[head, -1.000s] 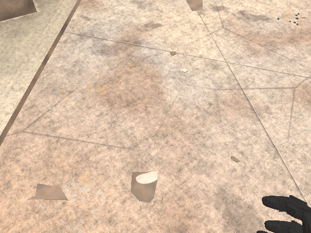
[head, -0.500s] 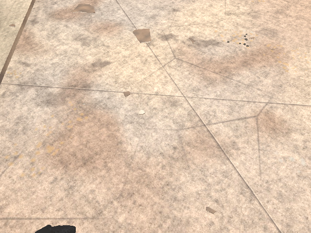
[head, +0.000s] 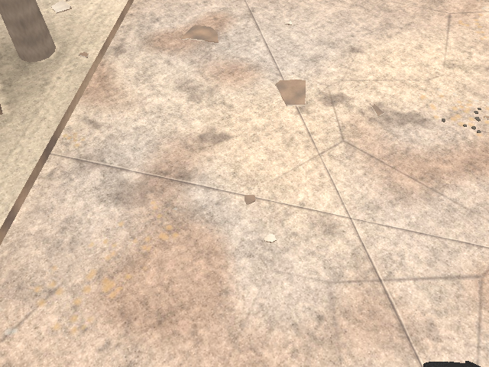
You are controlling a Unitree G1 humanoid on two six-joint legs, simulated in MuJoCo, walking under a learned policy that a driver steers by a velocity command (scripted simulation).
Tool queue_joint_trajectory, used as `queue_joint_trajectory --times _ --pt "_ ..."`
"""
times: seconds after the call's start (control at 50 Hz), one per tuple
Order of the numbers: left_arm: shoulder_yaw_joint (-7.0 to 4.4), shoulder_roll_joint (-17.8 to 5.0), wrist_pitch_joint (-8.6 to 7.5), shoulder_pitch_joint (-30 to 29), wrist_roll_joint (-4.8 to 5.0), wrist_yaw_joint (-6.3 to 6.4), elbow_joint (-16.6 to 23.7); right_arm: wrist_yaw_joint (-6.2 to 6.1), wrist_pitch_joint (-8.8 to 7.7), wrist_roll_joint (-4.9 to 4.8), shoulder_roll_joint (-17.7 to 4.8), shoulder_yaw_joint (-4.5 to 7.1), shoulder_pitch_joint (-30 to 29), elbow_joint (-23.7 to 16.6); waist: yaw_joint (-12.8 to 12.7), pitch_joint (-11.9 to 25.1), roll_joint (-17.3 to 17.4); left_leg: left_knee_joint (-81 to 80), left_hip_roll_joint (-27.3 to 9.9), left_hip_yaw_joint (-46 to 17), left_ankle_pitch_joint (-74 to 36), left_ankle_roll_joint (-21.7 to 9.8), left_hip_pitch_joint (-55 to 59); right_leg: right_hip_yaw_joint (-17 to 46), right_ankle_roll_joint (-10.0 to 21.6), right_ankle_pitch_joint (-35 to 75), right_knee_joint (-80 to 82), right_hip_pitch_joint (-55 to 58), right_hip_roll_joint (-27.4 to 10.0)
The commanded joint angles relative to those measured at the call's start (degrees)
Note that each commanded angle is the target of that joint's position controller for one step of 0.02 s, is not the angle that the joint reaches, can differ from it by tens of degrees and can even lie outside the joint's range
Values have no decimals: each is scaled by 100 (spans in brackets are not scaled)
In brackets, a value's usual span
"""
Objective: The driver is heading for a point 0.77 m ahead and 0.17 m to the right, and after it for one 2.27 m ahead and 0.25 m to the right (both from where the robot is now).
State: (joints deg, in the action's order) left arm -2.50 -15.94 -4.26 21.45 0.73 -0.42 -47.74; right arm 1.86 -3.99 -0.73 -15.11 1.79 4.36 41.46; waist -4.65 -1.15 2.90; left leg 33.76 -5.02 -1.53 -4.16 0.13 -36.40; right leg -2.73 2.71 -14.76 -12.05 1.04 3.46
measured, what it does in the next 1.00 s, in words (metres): walks ahead, turning right: left foot, then right foot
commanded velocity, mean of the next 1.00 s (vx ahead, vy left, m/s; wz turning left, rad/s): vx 0.50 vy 0.00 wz -0.27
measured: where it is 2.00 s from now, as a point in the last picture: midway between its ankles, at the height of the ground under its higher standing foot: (317, 274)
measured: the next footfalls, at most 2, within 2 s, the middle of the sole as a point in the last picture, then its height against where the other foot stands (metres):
left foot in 0.12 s outside the picture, level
right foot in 0.66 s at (322, 348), level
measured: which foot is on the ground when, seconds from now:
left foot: up 0.00-0.10, down 0.12-0.68, up 0.70-1.00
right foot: down 0.00-0.14, up 0.16-0.64, down 0.66-1.00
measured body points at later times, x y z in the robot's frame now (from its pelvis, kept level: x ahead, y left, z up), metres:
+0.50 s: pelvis +0.28 +0.04 +0.00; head +0.30 +0.04 +0.45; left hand +0.47 +0.28 -0.10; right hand +0.30 -0.24 -0.12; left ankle +0.21 +0.13 -0.74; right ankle +0.46 -0.13 -0.69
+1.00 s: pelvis +0.56 -0.04 +0.00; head +0.59 -0.07 +0.45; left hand +0.71 +0.22 -0.10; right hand +0.68 -0.35 -0.09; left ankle +0.79 +0.08 -0.69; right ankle +0.50 -0.11 -0.74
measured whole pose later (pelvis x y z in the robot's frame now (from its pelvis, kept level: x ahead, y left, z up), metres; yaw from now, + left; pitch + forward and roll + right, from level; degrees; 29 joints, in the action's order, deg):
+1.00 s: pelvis +0.56 -0.04 +0.00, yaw -19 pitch +2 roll +0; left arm -3.6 -16.1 -2.7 19.5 1.0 0.4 -41.6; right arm 0.3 -5.3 0.5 -16.9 2.6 3.3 41.7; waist -3.6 -1.9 2.1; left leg 36.9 -4.2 -6.2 -0.8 3.7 -37.3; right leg 7.6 4.9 -12.5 -19.5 -8.2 6.5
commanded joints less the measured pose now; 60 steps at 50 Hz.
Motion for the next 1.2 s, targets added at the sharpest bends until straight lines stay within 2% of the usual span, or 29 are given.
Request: queue_joint_trajectory --times 0.02,0.06,0.1,0.12,0.14,0.16,0.18,0.2,0.24,0.32,0.44,0.54,0.6,0.64,0.66,0.68,0.7,0.72,0.74,0.78,0.86,0.96,1.04,1.1,1.12,1.14,1.16,1.18,1.2 --pt "-278 -1047 38 197 43 65 94 100 -142 -22 -439 95 -742 -602 30 -362 -633 -365 83 15 253 -174 -195 789 811 1941 103 193 -1811" --pt "-308 -1115 95 125 49 95 53 128 -160 -9 -556 138 -541 -569 205 -202 -715 -495 215 119 685 -327 217 786 706 2690 -250 429 -1867" --pt "-290 -1107 160 -54 29 119 67 68 -160 18 -879 325 594 -239 836 539 -706 -698 563 452 715 -598 1913 483 493 4278 -1619 241 -1515" --pt "-186 -889 158 -27 -57 137 169 3 -141 55 -1212 446 1590 -8 1219 1342 -414 -405 -44 -167 485 -892 3655 291 301 3369 -3072 -746 -1240" --pt "24 -209 37 664 -92 80 325 -29 -111 127 -1806 576 2082 83 947 2129 1000 -670 -1510 -2861 1312 -1847 5890 144 -149 226 -5350 -3204 -205" --pt "-14 -488 -102 508 -9 42 215 -20 -94 30 -1316 453 2185 111 1129 2443 1065 -1477 -1740 -4140 2112 -2019 6069 959 -145 -1863 -6134 -4026 -67" --pt "-139 -920 -183 -45 157 -4 377 -34 -93 5 -1067 358 1758 77 1099 1444 672 -1624 -1544 -3300 2377 -1706 5336 976 -73 -1552 -6380 -4534 -429" --pt "-129 -908 -215 -436 166 -2 480 -45 -82 14 -925 312 1355 19 943 879 269 -1748 -1312 -2554 2096 -1515 4475 777 -40 -1003 -6129 -4477 -742" --pt "-166 -797 -143 -545 15 30 476 -17 -113 109 -618 213 855 -22 569 304 130 -2135 -885 -1686 1240 -1344 3178 722 -102 -316 -5459 -3918 -1103" --pt "-111 -486 55 -491 -44 75 469 -31 -232 79 -778 267 854 154 354 118 128 -2611 -718 -935 349 -1481 2518 615 -340 273 -4811 -3673 -1203" --pt "-33 -283 6 -1503 23 -40 705 -152 -210 102 -972 301 1179 438 746 -144 4 -2812 -556 134 193 -1133 2838 450 -305 2097 -2829 -3702 -1003" --pt "-26 -300 2 -2151 58 -200 1061 -185 -73 40 -1049 341 1512 723 964 -360 -82 -2568 -957 407 -3 -1013 3945 438 -78 1844 -2166 -4107 -850" --pt "-85 -419 12 -2071 26 -305 1203 -246 61 6 -1176 394 1380 725 776 -211 48 -1868 -1067 619 -1646 -824 4411 115 165 994 -2068 -3823 -605" --pt "-280 -728 47 -1113 11 -298 1041 -323 172 7 -1284 426 1214 648 208 444 130 -387 -889 923 -3403 -610 4281 -252 419 738 -1941 -2434 -156" --pt "-470 -1083 72 -178 31 -227 813 -376 189 41 -1182 375 1239 564 -206 965 -103 966 -640 1060 -2943 -402 3437 79 656 963 -1809 -914 -165" --pt "-648 -1747 110 409 18 -128 764 -341 72 170 -669 189 1620 283 -118 1653 -1254 3178 102 1126 -203 -34 1083 2614 1518 531 -1701 1303 -1567" --pt "-558 -1599 72 366 73 -145 853 -241 -157 190 -488 82 1597 239 1 2276 -1597 4349 944 21 3673 80 -336 5072 2163 18 -706 2223 -2325" --pt "-437 -1198 49 267 28 -138 865 -131 -329 -34 -932 200 1106 123 -189 1802 -1193 4600 522 -519 3405 -57 -934 4414 1840 -184 -572 1972 -2156" --pt "-390 -1015 34 -2 10 -120 903 -98 -423 -119 -948 182 770 17 -97 1158 -816 4281 266 -407 2917 -161 -976 3565 1612 136 -551 1192 -1912" --pt "-293 -737 33 -638 -38 -106 1067 -167 -402 84 -957 245 655 34 336 490 -354 3253 -105 -343 2320 -107 -347 2620 1351 1181 -321 -288 -1490" --pt "-334 -875 10 -730 -28 -6 1148 -202 -174 176 -724 233 727 -47 580 303 -558 2366 -67 -198 1777 262 136 2056 1449 2012 2 -1318 -1195" --pt "-388 -1014 81 -316 35 127 991 -166 -201 131 -470 136 -358 -357 173 100 -706 225 318 -134 13 406 595 1693 1026 1331 -91 -1671 -791" --pt "-405 -989 184 -16 69 170 833 -91 -276 95 -671 204 -714 -534 89 59 -802 -518 549 -286 -4 285 821 2166 844 1553 -688 -1195 -913" --pt "-417 -929 313 -191 40 245 925 -72 -347 131 -858 311 -280 -446 357 328 -1012 -842 659 -287 360 28 1377 2556 569 2240 -1604 -786 -863" --pt "-377 -807 326 -370 47 245 1024 -105 -374 182 -930 352 116 -371 613 566 -955 -1171 511 -234 -183 -133 2064 2422 352 2353 -2182 -918 -579" --pt "-271 -503 308 -417 -38 238 1206 -153 -379 297 -1259 423 756 -347 847 1360 -434 -810 -440 -939 -1608 -514 3556 2070 80 1357 -3546 -1590 -230" --pt "-160 -110 291 810 -11 217 1153 -179 -265 359 -1474 450 1063 -296 408 2240 1181 -497 -2081 -2833 -3122 -1637 5513 1455 -313 -2734 -5343 -3287 580" --pt "-241 -772 297 1109 52 198 1067 -147 -148 130 -1255 447 1135 -276 449 2526 1219 -715 -2340 -3640 -1776 -1811 5450 1418 -441 -2605 -6221 -3787 78" --pt "-357 -1105 378 445 96 219 1090 -189 -68 123 -848 341 853 -438 650 1779 660 -903 -1915 -2824 -1101 -1548 4848 1289 -588 -2110 -6519 -4083 -128"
